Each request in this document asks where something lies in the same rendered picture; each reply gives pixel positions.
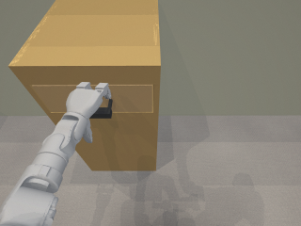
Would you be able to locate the robot left forearm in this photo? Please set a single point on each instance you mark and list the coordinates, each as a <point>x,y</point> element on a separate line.
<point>45,172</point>

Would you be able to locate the handle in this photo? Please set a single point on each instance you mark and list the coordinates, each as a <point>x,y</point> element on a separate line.
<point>103,112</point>

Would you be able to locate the drawer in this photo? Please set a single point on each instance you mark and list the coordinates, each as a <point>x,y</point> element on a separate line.
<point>125,98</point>

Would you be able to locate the left robot hand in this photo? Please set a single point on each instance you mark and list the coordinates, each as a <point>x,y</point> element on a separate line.
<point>85,101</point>

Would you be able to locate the cabinet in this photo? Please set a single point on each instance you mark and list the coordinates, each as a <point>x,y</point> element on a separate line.
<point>100,41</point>

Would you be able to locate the left robot upper arm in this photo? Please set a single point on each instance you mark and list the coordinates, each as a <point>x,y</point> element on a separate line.
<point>30,207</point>

